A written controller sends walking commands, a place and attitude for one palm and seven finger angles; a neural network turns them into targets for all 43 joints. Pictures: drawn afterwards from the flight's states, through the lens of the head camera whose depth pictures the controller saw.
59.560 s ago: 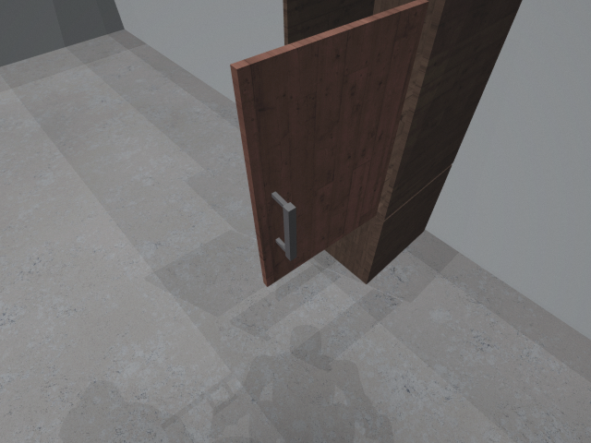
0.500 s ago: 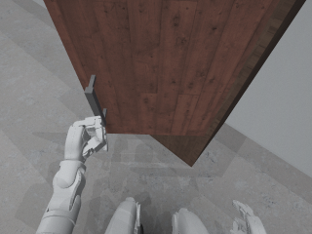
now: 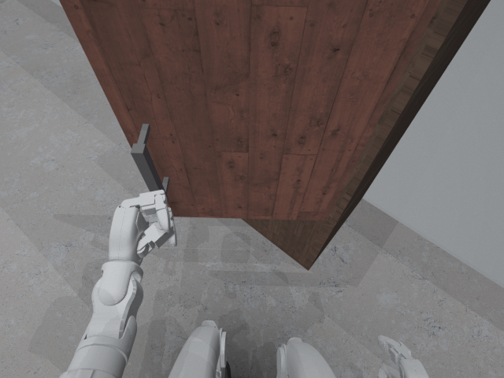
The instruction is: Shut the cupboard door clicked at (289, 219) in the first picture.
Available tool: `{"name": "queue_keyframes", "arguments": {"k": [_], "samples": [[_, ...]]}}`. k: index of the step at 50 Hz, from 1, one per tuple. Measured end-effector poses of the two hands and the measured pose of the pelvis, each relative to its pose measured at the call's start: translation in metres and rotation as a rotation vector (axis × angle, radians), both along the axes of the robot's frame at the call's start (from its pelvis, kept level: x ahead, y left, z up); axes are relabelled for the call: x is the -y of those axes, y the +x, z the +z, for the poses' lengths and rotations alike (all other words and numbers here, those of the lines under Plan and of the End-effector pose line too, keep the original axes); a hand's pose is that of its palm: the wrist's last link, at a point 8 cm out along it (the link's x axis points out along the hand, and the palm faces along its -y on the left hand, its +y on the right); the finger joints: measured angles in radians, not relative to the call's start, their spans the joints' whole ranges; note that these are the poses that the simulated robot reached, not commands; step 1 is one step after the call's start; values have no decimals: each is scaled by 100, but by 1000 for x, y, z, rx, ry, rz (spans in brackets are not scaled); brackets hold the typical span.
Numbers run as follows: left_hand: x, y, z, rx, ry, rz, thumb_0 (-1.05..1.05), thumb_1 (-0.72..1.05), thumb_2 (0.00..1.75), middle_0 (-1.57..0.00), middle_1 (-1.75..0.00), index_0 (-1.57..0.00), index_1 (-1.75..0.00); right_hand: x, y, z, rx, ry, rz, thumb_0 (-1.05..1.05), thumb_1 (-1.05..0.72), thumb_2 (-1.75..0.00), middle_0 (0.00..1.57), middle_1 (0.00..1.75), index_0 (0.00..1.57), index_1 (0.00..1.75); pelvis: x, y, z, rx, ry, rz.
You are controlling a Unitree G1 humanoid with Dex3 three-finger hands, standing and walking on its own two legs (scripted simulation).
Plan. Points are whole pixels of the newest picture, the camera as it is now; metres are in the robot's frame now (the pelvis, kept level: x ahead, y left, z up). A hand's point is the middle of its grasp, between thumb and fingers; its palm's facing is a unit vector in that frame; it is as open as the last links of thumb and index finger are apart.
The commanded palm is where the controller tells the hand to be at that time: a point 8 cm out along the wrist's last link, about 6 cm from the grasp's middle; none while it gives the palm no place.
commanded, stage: push the door shut along its arc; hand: left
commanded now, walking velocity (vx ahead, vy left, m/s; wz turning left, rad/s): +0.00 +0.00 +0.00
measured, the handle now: (154, 169) +0.45 +0.20 +0.02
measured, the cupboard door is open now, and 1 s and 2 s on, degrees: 39 27 12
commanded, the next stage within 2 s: pull the fist back off the door in 1.98 s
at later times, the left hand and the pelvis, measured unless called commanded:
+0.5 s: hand (173, 197) +0.39 +0.15 +0.03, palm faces -0.10 -0.99 -0.04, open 3.1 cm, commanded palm +0.38 +0.20 +0.02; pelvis +0.00 +0.01 -0.01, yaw -1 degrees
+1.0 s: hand (192, 165) +0.46 +0.13 +0.03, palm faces -0.22 -0.97 -0.04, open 3.1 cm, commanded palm +0.45 +0.17 +0.02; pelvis -0.01 +0.02 -0.02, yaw -1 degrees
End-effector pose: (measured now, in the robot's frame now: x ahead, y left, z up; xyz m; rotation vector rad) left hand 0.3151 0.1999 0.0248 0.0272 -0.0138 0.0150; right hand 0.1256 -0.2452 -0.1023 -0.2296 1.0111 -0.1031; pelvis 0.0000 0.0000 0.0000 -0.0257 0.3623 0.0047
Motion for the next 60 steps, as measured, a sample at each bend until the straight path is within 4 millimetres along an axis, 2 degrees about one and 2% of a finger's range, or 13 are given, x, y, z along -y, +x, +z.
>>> {"name": "queue_keyframes", "arguments": {"k": [9, 16, 22, 37, 60], "samples": [[-2, 15, 0, 24, 11, -23, 1, 90, 90, -130, -150, -130, -150, 5, 6, -3, 21, -12, -6, 1, -90, -90, 20, 29, 20, 30, 2, -3, -6, -10, -4, -1], [-5, 29, 3, 2, 22, -63, 1, 90, 90, -130, -150, -130, -150, 2, -1, -4, 9, -11, -20, 1, -90, -90, 20, 29, 20, 30, -1, -4, -5, -9, -7, -1], [-6, 53, 5, 27, 12, -91, 1, 90, 90, -130, -150, -130, -150, 3, -16, -9, -26, -22, -41, 1, -90, -90, 20, 30, 20, 30, -4, -5, -9, -25, -13, -3], [-3, 89, 1, -10, 22, -160, 1, 90, 90, -130, -150, -130, -150, 2, -60, -15, -136, -39, -95, 1, -90, -90, 20, 30, 20, 30, -14, -8, -12, -46, -26, -3], [30, 161, 3, -25, 29, -297, 1, 90, 90, -130, -150, -130, -150, 6, -116, -26, -271, -45, -189, 1, -90, -90, 20, 30, 20, 30, -14, -10, -27, -111, -36, -19]]}}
